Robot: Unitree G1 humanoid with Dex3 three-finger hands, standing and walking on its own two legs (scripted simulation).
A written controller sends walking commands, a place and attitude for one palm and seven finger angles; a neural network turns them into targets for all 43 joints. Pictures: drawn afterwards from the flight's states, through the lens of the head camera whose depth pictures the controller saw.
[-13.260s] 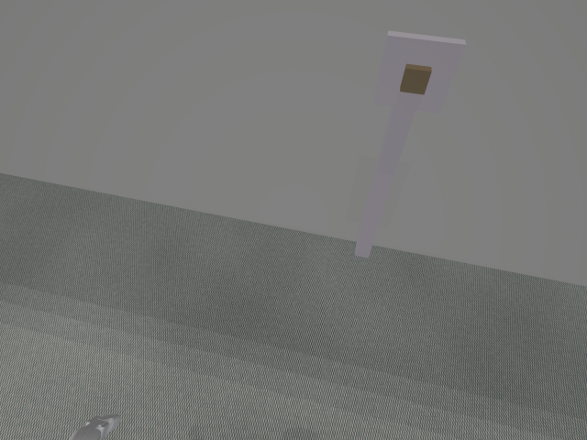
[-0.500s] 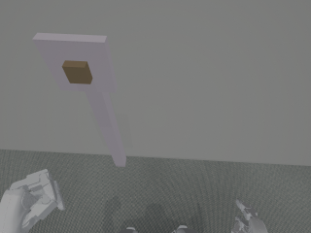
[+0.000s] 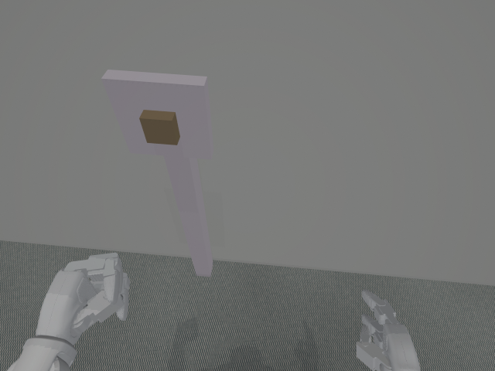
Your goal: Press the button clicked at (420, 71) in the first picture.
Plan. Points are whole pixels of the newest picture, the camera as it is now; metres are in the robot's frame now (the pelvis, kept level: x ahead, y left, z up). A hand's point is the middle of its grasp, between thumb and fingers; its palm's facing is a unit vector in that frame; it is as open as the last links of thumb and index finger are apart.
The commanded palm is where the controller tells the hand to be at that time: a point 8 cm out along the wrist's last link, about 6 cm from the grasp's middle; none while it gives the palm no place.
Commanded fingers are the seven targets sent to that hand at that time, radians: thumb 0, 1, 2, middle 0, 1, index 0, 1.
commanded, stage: raise the hand and make a fist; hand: left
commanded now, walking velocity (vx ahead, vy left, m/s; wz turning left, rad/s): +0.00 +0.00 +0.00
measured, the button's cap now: (161, 126) +0.52 +0.21 +0.10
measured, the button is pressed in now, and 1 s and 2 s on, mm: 0 0 0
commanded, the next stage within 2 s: aim a knuckle at the button in 0.58 s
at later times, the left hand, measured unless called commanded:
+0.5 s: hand (100, 265) +0.24 +0.22 +0.09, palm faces +0.01 -1.00 -0.05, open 3.1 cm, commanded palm +0.21 +0.28 +0.09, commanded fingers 0.00 0.90 0.90 -1.30 -1.50 -1.30 -1.50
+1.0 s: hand (129, 245) +0.28 +0.20 +0.08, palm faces -0.05 -1.00 -0.05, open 3.1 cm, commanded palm +0.26 +0.26 +0.09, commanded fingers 0.00 0.90 0.90 -1.30 -1.50 -1.30 -1.50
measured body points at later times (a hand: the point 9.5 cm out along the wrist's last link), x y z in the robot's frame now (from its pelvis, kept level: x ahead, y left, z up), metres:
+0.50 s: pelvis +0.01 +0.02 +0.01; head +0.04 +0.03 +0.46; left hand +0.23 +0.28 +0.10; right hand +0.17 -0.22 -0.06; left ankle -0.02 +0.07 -0.69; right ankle +0.01 -0.10 -0.69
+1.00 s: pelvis +0.00 -0.01 +0.01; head +0.04 +0.00 +0.46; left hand +0.27 +0.25 +0.08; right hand +0.16 -0.24 -0.07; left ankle -0.02 +0.07 -0.69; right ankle +0.01 -0.10 -0.69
